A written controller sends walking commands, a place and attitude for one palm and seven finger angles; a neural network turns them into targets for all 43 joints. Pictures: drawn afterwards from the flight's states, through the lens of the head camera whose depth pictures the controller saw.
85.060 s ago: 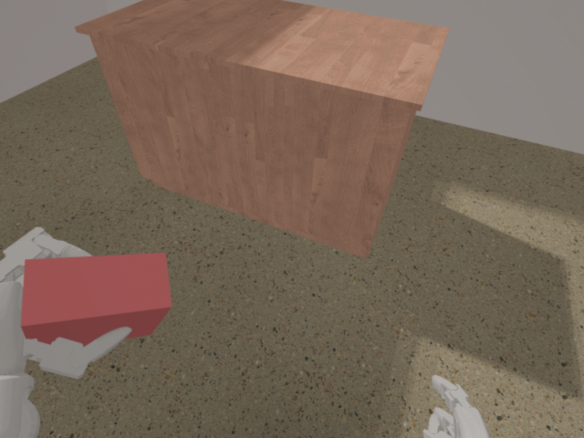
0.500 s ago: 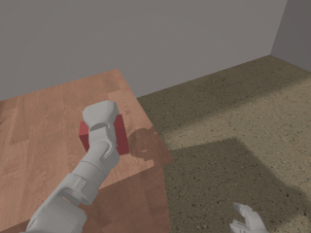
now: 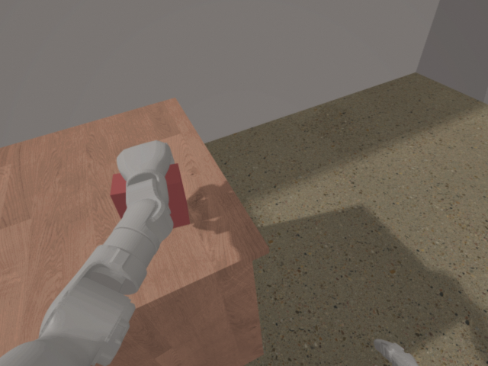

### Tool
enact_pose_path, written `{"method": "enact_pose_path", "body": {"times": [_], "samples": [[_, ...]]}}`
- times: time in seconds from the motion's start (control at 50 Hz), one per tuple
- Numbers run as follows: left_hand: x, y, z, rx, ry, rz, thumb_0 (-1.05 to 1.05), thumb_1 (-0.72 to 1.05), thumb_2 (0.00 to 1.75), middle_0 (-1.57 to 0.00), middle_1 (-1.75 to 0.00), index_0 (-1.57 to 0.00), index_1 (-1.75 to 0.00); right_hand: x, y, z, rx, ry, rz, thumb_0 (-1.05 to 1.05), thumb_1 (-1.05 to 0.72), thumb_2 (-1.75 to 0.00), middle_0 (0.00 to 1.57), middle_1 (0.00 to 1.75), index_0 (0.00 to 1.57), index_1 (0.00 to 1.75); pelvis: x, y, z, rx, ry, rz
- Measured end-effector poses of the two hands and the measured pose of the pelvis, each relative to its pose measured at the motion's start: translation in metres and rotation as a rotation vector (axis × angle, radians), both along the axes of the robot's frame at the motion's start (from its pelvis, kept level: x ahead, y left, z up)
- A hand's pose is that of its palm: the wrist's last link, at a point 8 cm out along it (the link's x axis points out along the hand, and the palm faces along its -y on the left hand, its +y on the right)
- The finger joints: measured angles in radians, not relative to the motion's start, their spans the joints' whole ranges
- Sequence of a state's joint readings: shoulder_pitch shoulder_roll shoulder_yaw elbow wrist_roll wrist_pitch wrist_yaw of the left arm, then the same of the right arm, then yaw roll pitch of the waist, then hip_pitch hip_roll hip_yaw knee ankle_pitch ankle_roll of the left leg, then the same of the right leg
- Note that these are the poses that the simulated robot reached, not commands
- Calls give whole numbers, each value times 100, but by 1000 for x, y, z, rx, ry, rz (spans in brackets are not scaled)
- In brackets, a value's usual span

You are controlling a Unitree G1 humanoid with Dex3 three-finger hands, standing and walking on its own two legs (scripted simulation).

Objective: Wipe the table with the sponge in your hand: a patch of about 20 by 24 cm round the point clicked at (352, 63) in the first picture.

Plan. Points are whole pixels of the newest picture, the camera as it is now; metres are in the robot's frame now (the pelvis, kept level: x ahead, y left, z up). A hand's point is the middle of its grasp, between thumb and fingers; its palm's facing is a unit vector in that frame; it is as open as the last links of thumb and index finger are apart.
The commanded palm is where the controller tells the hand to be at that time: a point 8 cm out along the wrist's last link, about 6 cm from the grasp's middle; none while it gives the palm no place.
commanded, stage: wipe forward along the third lane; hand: left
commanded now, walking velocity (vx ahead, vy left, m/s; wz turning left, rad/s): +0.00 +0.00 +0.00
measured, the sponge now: (155, 208) +0.40 +0.20 +0.05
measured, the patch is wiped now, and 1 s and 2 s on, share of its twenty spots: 0.90 0.95 0.95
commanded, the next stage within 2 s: wipe back along the third lane in 0.58 s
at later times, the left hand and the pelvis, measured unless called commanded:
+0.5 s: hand (148, 166) +0.45 +0.21 +0.11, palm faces -0.06 -0.04 -1.00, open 9.9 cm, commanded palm +0.44 +0.23 +0.15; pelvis +0.00 +0.01 +0.00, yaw +1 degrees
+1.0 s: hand (143, 167) +0.46 +0.22 +0.11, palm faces +0.03 -0.05 -1.00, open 9.9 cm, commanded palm +0.41 +0.22 +0.14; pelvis +0.02 +0.04 +0.00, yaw +0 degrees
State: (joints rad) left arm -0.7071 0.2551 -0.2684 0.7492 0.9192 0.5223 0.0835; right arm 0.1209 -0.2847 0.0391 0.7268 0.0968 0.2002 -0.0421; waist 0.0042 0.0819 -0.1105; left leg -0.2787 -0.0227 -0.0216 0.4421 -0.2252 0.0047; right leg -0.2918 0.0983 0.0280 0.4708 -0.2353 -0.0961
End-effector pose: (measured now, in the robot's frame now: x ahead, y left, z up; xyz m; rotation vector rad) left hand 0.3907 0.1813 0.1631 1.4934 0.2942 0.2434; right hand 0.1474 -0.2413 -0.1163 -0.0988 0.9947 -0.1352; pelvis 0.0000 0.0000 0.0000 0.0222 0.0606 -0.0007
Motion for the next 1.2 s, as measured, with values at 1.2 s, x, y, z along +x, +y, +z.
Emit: {"method": "enact_pose_path", "body": {"times": [1.2], "samples": [[27, 38, 0, -3, -49, 27, -1, -49, 105, -70, -145, -75, -143, 53, 64, 16, 38, -16, 52, 1, -91, -90, 20, 30, 19, 30, 28, 47, 3, -28, 28, 14]]}}
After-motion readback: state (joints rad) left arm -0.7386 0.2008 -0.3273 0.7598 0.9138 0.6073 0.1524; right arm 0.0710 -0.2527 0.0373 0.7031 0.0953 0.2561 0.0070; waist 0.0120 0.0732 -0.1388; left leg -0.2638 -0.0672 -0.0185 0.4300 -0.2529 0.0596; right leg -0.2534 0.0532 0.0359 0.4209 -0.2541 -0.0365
